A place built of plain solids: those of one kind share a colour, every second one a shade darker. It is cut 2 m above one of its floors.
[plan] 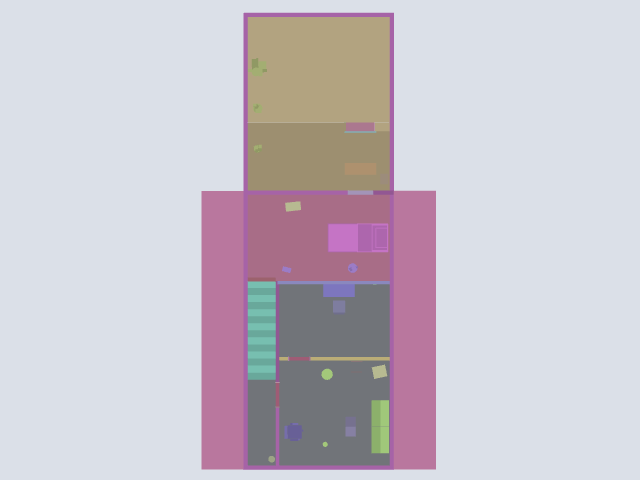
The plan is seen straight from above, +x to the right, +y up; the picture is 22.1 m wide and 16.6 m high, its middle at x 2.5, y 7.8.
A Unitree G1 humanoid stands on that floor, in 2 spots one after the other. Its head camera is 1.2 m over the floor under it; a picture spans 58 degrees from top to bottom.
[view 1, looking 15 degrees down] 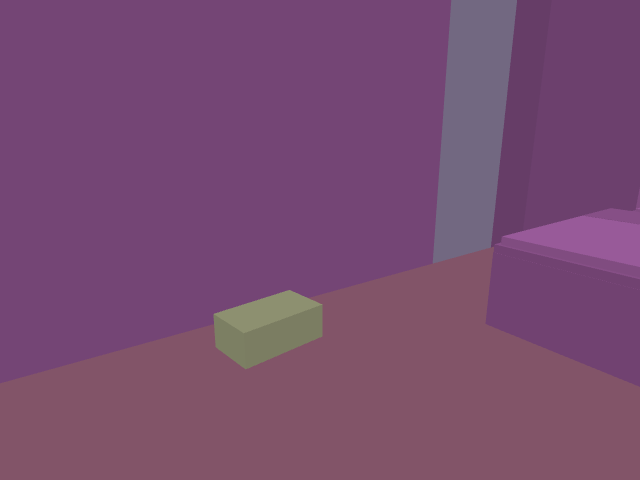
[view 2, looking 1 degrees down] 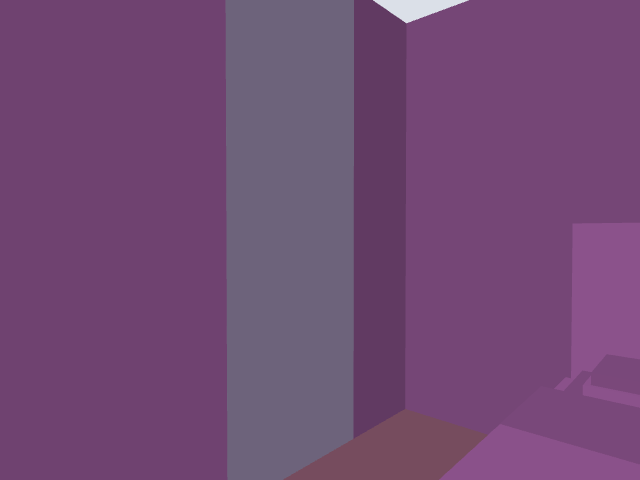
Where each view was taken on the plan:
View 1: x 0.49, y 6.98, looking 54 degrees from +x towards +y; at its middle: wall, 3.04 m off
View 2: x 2.35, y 7.83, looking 42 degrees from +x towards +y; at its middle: back_wall_over_door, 2.28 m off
